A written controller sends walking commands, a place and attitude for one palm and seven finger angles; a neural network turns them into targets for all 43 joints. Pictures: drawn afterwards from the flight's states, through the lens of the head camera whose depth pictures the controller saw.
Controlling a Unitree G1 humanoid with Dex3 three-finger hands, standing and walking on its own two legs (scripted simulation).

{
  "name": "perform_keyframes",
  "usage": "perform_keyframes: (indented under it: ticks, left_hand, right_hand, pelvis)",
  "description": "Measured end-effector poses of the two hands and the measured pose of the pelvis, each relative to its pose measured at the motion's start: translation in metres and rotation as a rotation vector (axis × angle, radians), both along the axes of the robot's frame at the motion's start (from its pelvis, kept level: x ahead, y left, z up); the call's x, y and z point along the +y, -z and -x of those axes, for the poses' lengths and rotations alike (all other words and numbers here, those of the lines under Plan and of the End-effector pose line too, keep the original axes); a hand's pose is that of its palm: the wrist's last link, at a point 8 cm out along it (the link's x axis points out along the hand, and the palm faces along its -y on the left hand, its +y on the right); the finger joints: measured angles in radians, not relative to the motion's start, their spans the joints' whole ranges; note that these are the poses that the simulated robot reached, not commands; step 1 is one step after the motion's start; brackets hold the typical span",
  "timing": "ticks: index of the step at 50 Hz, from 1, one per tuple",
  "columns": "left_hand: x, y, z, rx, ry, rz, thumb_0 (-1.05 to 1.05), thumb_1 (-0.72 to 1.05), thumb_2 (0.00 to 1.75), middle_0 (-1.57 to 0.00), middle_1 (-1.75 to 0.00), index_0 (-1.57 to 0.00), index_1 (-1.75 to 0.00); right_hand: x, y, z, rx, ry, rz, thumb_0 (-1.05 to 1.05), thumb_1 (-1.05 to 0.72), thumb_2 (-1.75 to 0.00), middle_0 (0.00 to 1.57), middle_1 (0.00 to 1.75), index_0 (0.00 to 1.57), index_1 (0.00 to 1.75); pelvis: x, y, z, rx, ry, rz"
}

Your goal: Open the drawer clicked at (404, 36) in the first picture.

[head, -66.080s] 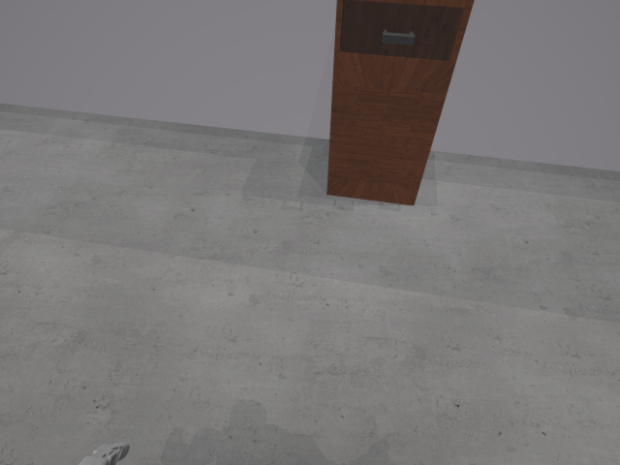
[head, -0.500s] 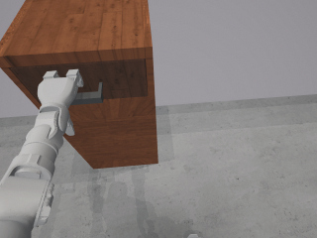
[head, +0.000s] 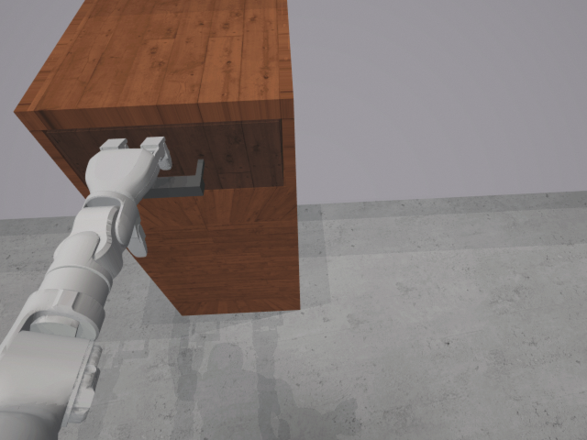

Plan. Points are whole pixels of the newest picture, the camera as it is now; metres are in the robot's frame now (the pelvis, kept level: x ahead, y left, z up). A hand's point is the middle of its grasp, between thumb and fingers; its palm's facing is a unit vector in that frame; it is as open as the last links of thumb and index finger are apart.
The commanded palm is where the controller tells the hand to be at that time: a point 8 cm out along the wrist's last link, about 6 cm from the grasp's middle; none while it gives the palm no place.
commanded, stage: re-aim the fingers above the handle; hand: left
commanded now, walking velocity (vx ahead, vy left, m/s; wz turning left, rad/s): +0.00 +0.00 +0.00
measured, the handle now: (174, 176) +0.53 +0.22 +0.01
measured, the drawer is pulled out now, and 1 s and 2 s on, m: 0.00 0.00 0.00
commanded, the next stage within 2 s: lower the fingers behind the handle in 1.98 s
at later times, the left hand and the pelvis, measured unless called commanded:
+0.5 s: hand (156, 186) +0.46 +0.22 +0.06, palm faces -0.04 -0.02 -1.00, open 13.8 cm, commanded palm +0.44 +0.23 +0.12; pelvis +0.00 +0.00 +0.00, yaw -1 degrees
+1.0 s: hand (164, 183) +0.46 +0.20 +0.07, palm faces +0.01 -0.01 -1.00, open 13.8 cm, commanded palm +0.44 +0.23 +0.13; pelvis +0.00 +0.00 +0.00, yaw -1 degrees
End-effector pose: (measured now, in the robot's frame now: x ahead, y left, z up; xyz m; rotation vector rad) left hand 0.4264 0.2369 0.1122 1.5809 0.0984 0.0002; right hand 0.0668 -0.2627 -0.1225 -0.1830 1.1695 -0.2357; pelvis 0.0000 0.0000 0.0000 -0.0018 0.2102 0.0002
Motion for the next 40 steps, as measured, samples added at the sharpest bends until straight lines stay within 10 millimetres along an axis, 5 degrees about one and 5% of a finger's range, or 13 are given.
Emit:
perform_keyframes:
  ticks: [10, 22, 32, 40]
  left_hand:
    - [-0.014, -0.014, -0.017, -0.077, 0.018, 0.012, 0.0, -0.49, 0.3, -0.32, -1.2, -0.32, -1.2]
    - [-0.012, 0.0, -0.019, 0.015, 0.023, 0.013, 0.0, -0.48, 0.3, -0.32, -1.2, -0.32, -1.2]
    - [-0.015, -0.011, -0.019, -0.1, 0.012, 0.006, 0.0, -0.48, 0.3, -0.32, -1.2, -0.32, -1.2]
    - [-0.008, -0.011, -0.013, -0.013, -0.046, -0.019, 0.0, -0.48, 0.3, -0.32, -1.2, -0.32, -1.2]
  right_hand:
    - [-0.012, 0.002, 0.021, 0.047, 0.027, 0.021, 0.01, -0.91, -0.89, 0.2, 0.3, 0.21, 0.3]
    - [-0.013, 0.0, 0.042, 0.083, 0.069, 0.03, 0.01, -0.91, -0.89, 0.2, 0.3, 0.21, 0.3]
    - [-0.008, 0.003, 0.028, 0.052, 0.053, 0.005, 0.01, -0.91, -0.89, 0.2, 0.3, 0.2, 0.3]
    - [-0.001, 0.003, 0.012, 0.013, 0.034, -0.016, 0.01, -0.91, -0.89, 0.2, 0.3, 0.21, 0.3]
  pelvis:
    - [-0.003, 0.001, 0.002, 0.017, 0.0, 0.0]
    - [-0.003, 0.0, -0.001, 0.026, 0.017, 0.0]
    - [0.0, 0.001, -0.001, 0.024, 0.016, 0.0]
    - [0.001, -0.001, -0.001, 0.009, 0.01, -0.001]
